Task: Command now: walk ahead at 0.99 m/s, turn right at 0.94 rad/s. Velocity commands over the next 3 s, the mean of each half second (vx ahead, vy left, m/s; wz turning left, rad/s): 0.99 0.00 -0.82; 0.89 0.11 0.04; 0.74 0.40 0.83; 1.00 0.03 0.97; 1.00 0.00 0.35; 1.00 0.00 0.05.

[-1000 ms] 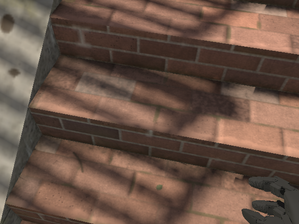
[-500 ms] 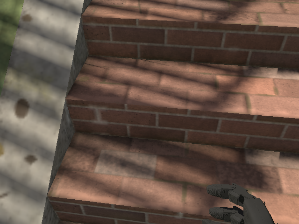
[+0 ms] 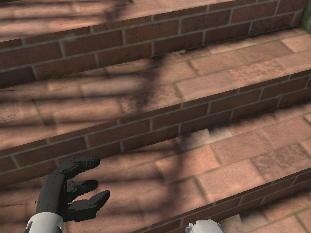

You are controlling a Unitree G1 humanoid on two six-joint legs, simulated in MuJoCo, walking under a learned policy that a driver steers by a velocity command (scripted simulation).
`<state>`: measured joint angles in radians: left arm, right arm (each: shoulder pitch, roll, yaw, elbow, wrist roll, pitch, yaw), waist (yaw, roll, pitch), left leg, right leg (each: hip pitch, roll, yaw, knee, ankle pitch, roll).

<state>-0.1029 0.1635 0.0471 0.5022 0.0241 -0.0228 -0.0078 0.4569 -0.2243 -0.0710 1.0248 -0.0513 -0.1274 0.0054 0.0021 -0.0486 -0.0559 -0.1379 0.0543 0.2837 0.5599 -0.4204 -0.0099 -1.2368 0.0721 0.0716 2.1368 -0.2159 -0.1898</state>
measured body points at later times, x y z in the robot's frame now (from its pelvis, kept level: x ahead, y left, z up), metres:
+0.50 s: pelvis +0.38 -0.03 +0.20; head +0.41 -0.04 +0.65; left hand +0.39 +0.23 +0.07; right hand +0.68 -0.21 +0.28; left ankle +0.54 +0.04 -0.20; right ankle +0.27 -0.03 -0.54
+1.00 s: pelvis +0.76 -0.14 +0.40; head +0.81 -0.16 +0.85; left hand +1.10 -0.10 +0.36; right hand +0.63 -0.36 +0.27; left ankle +0.64 +0.02 -0.26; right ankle +0.70 -0.30 -0.32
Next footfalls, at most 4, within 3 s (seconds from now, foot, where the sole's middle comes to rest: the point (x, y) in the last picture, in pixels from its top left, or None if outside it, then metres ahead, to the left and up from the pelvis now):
0.18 right None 0.31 -0.04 -0.58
0.60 left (160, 165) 0.64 0.02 -0.40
1.00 right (249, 152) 0.70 -0.31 -0.40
1.34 left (212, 61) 1.01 -0.19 -0.22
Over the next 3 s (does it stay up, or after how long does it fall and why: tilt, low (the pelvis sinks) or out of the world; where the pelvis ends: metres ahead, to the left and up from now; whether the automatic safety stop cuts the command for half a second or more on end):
stays up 2.07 0.33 1.25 its command is cut before an obstacle after 0.9 s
